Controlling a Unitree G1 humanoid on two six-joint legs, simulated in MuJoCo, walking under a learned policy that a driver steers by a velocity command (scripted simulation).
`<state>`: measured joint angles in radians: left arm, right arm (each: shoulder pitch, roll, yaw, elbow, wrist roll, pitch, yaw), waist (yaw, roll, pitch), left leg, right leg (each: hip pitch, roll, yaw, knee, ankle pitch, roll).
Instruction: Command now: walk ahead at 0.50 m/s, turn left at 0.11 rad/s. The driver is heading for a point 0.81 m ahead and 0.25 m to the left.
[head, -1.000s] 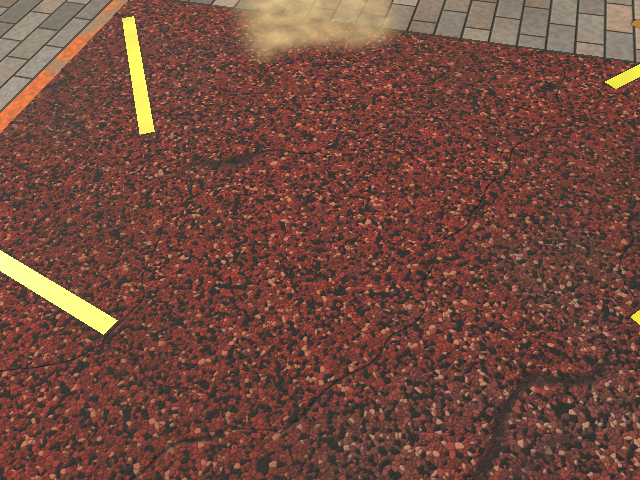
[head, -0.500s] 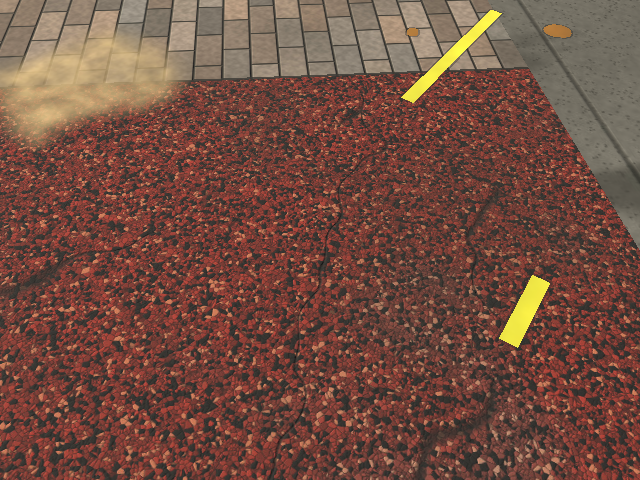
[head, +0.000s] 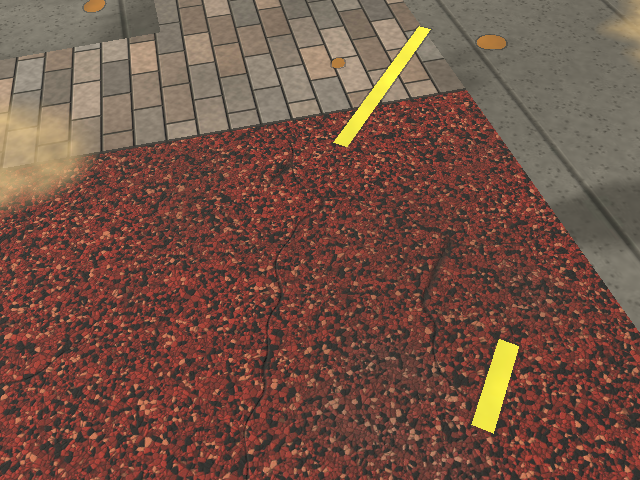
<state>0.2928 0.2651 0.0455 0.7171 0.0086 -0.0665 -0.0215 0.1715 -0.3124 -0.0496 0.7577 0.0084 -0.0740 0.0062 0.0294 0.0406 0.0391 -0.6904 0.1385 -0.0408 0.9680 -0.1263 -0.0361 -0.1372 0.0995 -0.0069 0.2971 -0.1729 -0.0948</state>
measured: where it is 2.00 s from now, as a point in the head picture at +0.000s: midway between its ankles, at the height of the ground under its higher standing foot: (240, 351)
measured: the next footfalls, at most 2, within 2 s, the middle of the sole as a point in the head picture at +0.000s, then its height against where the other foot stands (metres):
left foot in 0.28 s outside the picture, level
right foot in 0.74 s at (341, 399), level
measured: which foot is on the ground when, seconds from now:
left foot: up 0.00-0.26, down 0.28-0.74, up 0.76-1.00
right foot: down 0.00-0.30, up 0.32-0.72, down 0.74-1.00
